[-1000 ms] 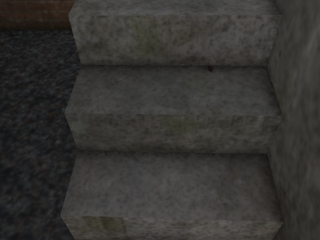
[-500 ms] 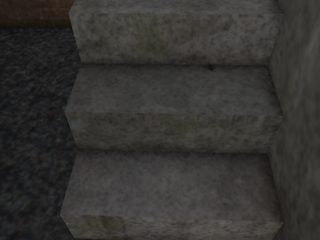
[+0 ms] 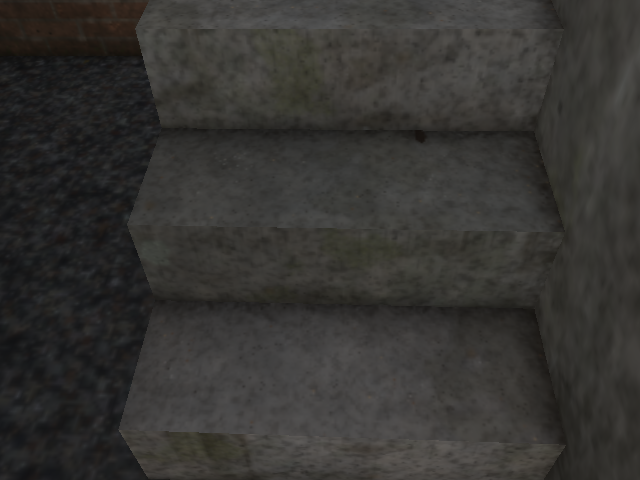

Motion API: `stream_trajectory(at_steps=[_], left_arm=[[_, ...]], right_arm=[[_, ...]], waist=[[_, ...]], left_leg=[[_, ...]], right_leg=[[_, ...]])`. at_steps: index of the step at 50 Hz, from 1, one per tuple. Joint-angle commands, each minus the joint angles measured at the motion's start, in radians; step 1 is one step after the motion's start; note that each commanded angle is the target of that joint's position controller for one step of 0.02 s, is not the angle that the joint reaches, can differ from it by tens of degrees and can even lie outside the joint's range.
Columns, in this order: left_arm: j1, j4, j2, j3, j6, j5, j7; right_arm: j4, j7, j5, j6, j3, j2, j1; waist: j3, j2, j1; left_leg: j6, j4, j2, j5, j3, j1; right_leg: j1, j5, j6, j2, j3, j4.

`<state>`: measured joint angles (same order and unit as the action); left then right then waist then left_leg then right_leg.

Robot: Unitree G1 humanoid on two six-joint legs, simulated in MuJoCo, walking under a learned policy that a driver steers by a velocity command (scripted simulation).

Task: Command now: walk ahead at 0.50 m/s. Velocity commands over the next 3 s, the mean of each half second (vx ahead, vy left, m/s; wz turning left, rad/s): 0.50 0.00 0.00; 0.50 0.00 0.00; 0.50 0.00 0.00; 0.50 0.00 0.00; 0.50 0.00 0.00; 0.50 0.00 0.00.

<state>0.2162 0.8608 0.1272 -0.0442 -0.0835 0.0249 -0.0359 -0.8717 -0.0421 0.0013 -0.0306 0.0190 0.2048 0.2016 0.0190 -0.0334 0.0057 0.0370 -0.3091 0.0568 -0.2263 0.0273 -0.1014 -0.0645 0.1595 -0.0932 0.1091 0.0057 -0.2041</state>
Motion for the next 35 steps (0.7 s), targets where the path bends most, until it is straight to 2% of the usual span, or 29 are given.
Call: stream_trajectory(at_steps=[1,17,18,22,23,29,30,31,32,33,34,35], left_arm=[[-0.005,-0.055,0.07,0.016,-0.013,0.0,-0.002],[0.0,-0.055,0.065,0.019,-0.014,-0.001,-0.002],[-0.004,-0.055,0.066,0.018,-0.012,0.003,-0.002],[-0.006,-0.053,0.067,0.017,-0.011,0.002,-0.001],[0.012,-0.05,0.073,0.018,-0.009,0.009,-0.003],[0.008,-0.051,0.073,0.018,-0.007,0.009,-0.004],[-0.01,-0.06,0.07,0.019,-0.008,0.011,-0.004],[-0.002,-0.059,0.067,0.018,-0.009,0.009,-0.005],[0.02,-0.049,0.071,0.018,-0.008,0.006,-0.005],[0.012,-0.05,0.074,0.018,-0.008,0.007,-0.005],[-0.01,-0.059,0.07,0.018,-0.008,0.01,-0.005],[-0.002,-0.059,0.068,0.017,-0.008,0.008,-0.005]], right_arm=[[0.054,-0.002,0.0,-0.012,-0.019,0.084,-0.009],[0.052,-0.003,0.0,-0.011,-0.023,0.08,-0.005],[0.052,-0.004,0.007,-0.013,-0.02,0.076,0.0],[0.053,-0.004,0.004,-0.014,-0.02,0.079,-0.002],[0.047,-0.003,0.003,-0.012,-0.022,0.086,0.013],[0.048,-0.003,0.003,-0.012,-0.021,0.083,0.011],[0.053,-0.003,-0.004,-0.013,-0.021,0.083,0.0],[0.052,-0.003,-0.003,-0.013,-0.021,0.082,0.006],[0.046,-0.002,0.006,-0.012,-0.021,0.081,0.022],[0.048,-0.003,0.006,-0.012,-0.021,0.082,0.018],[0.053,-0.003,-0.003,-0.012,-0.021,0.082,0.003],[0.053,-0.003,-0.003,-0.012,-0.02,0.082,0.007]], waist=[[0.024,0.032,0.0],[0.022,0.033,-0.001],[0.028,0.03,-0.004],[0.02,0.034,-0.002],[0.01,0.047,0.002],[0.005,0.033,0.001],[-0.016,0.036,0.002],[0.003,0.035,0.003],[0.033,0.032,0.002],[0.017,0.031,0.0],[-0.009,0.033,0.001],[0.008,0.033,0.003]], left_leg=[[-0.033,0.009,0.082,0.22,-0.071,0.006],[-0.033,0.011,0.081,0.222,-0.07,0.008],[-0.031,0.013,0.08,0.214,-0.072,0.01],[-0.03,0.014,0.081,0.214,-0.074,0.005],[-0.03,0.011,0.079,0.203,-0.068,-0.006],[-0.031,0.014,0.078,0.21,-0.068,-0.005],[-0.037,0.0,0.079,0.233,-0.073,-0.013],[-0.038,-0.003,0.08,0.237,-0.073,-0.004],[-0.032,0.009,0.078,0.216,-0.067,0.01],[-0.031,0.011,0.077,0.213,-0.066,0.004],[-0.037,-0.002,0.078,0.238,-0.072,-0.007],[-0.038,-0.005,0.08,0.246,-0.073,0.002]], right_leg=[[0.008,-0.292,0.039,-0.191,-0.134,0.01],[0.007,-0.289,0.038,-0.19,-0.135,0.012],[0.013,-0.294,0.042,-0.192,-0.143,0.01],[0.012,-0.288,0.044,-0.191,-0.142,0.01],[0.025,-0.267,0.044,-0.187,-0.147,0.018],[0.025,-0.265,0.039,-0.187,-0.149,0.015],[0.016,-0.293,0.034,-0.188,-0.146,-0.004],[0.02,-0.305,0.033,-0.19,-0.146,-0.007],[0.032,-0.284,0.037,-0.189,-0.148,0.009],[0.031,-0.275,0.038,-0.187,-0.148,0.011],[0.019,-0.298,0.033,-0.188,-0.145,-0.008],[0.022,-0.308,0.032,-0.189,-0.145,-0.011]])
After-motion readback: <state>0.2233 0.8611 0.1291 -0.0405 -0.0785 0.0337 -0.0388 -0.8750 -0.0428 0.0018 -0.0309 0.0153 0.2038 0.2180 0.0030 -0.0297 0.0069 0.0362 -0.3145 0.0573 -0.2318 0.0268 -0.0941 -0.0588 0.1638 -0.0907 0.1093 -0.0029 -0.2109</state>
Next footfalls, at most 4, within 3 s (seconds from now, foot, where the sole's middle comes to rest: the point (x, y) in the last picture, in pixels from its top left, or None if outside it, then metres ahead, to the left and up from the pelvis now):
none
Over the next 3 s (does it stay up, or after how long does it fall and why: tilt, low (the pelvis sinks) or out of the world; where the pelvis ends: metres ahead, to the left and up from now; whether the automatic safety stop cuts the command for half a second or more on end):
stays up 0.00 0.01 0.00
